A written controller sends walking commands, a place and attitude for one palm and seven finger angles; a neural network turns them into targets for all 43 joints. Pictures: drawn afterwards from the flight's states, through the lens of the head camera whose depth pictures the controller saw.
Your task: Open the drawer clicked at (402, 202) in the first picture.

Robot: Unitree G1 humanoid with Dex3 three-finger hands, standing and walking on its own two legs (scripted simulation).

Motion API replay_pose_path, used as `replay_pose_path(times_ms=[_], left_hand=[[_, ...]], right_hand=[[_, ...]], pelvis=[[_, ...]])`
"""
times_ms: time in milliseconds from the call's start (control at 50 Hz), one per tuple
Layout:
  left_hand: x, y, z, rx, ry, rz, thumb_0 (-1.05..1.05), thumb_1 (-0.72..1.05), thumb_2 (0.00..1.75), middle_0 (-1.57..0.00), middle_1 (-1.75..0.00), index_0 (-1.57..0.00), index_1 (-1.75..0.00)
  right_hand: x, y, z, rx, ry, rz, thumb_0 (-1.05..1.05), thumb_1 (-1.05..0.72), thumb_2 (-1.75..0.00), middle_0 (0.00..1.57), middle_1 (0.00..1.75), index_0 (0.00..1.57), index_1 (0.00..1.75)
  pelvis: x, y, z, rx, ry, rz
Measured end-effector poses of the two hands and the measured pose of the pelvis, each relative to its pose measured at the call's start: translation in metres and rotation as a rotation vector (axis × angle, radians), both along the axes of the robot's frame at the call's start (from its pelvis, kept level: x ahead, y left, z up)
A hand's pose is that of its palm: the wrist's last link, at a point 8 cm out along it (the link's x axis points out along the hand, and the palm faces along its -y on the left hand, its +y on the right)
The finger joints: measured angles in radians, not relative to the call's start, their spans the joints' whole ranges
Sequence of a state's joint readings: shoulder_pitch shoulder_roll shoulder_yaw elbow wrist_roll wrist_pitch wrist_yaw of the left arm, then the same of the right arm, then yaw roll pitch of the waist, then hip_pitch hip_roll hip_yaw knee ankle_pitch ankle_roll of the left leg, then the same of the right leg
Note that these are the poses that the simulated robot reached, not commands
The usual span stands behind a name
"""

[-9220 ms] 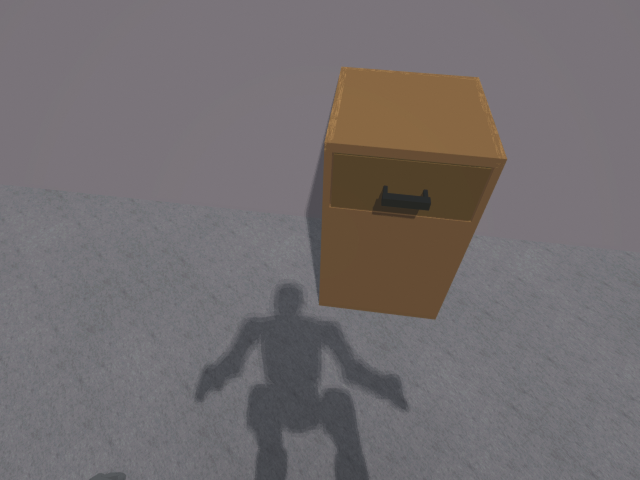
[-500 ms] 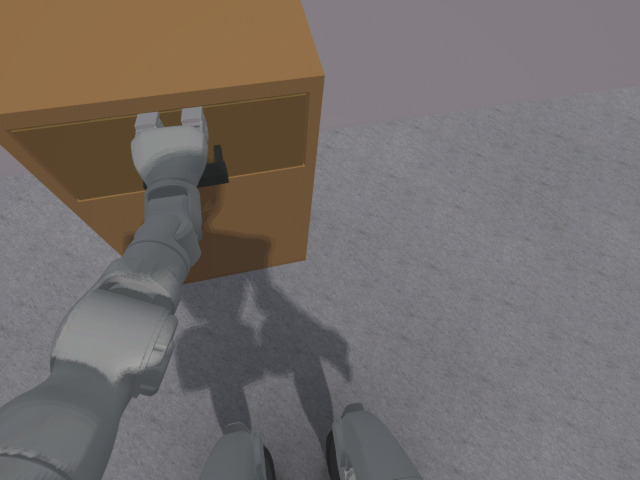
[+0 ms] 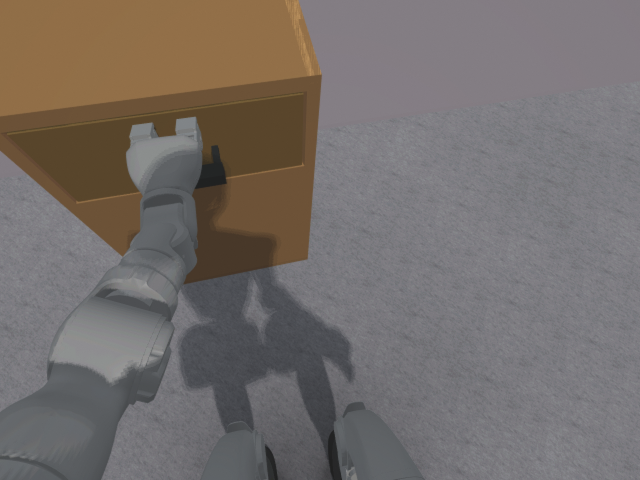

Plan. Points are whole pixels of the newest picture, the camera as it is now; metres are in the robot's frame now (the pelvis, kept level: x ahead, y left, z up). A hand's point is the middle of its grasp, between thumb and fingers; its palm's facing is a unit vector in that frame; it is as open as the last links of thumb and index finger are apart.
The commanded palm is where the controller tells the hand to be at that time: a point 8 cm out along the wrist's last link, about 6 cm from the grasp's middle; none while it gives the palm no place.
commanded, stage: lower the fingers behind the handle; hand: left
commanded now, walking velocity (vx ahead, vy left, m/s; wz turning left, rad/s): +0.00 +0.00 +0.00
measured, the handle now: (182, 168) +0.57 +0.14 -0.08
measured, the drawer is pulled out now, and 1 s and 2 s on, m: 0.00 0.00 0.00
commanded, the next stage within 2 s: close the thumb around the handle in 1.42 s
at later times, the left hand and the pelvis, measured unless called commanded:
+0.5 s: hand (187, 199) +0.51 +0.13 -0.07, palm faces -0.06 -0.02 -1.00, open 13.9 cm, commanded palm +0.50 +0.12 -0.03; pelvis -0.02 +0.00 -0.03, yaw +0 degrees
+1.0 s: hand (193, 203) +0.52 +0.13 -0.10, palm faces -0.04 -0.01 -1.00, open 13.9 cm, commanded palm +0.51 +0.12 -0.06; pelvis -0.03 +0.00 -0.06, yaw -1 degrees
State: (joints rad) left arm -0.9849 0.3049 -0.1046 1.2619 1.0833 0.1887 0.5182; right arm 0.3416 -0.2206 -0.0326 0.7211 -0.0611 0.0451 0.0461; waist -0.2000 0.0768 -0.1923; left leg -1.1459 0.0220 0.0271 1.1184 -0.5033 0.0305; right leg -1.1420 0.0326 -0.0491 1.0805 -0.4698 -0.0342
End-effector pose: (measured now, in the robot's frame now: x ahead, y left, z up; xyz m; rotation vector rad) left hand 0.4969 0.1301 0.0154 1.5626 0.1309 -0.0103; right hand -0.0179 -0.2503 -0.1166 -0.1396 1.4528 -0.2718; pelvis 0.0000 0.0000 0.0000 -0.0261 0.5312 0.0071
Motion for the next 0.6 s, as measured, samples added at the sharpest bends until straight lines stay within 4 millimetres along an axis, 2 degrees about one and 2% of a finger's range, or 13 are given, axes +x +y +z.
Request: replay_pose_path(times_ms=[220,600], left_hand=[[-0.007,-0.010,-0.015,-0.024,-0.045,-0.041,0.00,-0.49,0.31,-0.32,-1.20,-0.32,-1.20],[-0.003,-0.003,-0.036,0.002,-0.034,-0.018,0.00,-0.49,0.31,-0.32,-1.20,-0.30,-1.20]], right_hand=[[-0.007,-0.005,-0.010,-0.018,-0.001,0.006,0.00,-0.91,-0.90,0.21,0.30,0.20,0.30],[-0.019,-0.002,-0.032,-0.010,-0.007,0.013,0.00,-0.91,-0.90,0.21,0.30,0.20,0.30]], pelvis=[[-0.007,0.001,-0.013,-0.004,0.022,0.002],[-0.021,0.001,-0.035,-0.009,0.057,0.002]])
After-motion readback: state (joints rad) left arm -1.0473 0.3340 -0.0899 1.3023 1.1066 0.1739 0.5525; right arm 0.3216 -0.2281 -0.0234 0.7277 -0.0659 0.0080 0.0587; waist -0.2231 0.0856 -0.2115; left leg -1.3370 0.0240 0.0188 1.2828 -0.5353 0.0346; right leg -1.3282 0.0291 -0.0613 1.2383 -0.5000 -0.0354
